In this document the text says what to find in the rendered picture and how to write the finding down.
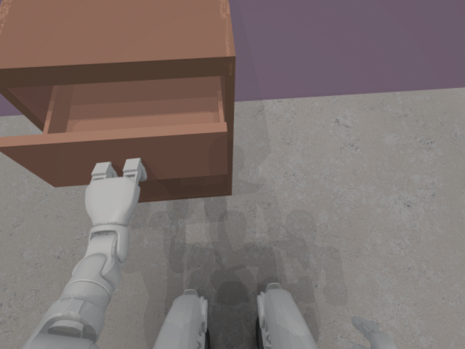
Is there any robot right hand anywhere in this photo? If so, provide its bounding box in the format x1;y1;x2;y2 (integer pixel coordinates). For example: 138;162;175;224
352;316;397;349

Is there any robot left thigh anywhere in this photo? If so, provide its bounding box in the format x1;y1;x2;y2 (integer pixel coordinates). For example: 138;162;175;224
153;294;208;349

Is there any robot left upper arm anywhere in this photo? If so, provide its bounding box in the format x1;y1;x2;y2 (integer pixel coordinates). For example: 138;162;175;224
27;333;99;349

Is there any robot left forearm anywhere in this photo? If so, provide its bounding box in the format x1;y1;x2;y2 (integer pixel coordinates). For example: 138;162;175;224
22;223;130;349

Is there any drawer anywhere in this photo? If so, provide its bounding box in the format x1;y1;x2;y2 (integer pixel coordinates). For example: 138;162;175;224
0;76;227;188

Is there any right robot shin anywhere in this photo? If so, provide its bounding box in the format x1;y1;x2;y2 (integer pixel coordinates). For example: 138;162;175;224
261;283;293;349

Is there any robot left hand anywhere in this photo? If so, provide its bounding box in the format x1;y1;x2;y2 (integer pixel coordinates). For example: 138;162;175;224
85;158;147;227

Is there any cabinet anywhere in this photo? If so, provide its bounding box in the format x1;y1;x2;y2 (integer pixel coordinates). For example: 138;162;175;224
0;0;235;203

